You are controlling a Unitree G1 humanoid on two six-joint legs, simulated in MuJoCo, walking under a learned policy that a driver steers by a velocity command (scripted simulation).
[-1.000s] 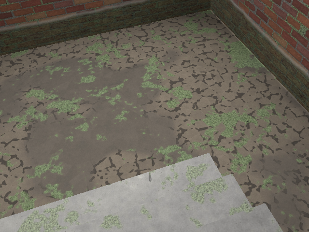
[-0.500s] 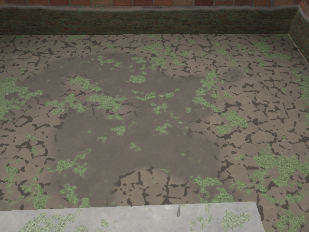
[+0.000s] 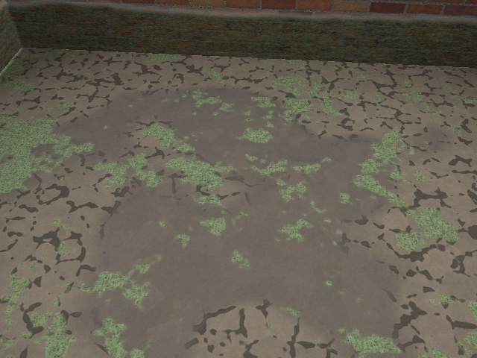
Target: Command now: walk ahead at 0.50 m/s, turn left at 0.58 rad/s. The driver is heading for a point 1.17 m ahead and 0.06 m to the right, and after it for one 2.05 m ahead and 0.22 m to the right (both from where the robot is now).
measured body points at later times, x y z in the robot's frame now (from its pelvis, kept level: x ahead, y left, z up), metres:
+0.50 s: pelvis +0.24 +0.01 -0.10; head +0.25 +0.02 +0.35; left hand +0.02 +0.12 -0.23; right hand +0.47 -0.13 -0.21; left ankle +0.43 +0.20 -0.79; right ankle +0.04 -0.10 -0.75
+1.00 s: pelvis +0.58 +0.08 -0.26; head +0.59 +0.07 +0.19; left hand +0.76 +0.30 -0.37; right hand +0.47 -0.11 -0.41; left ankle +0.41 +0.17 -0.92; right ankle +0.77 -0.05 -0.97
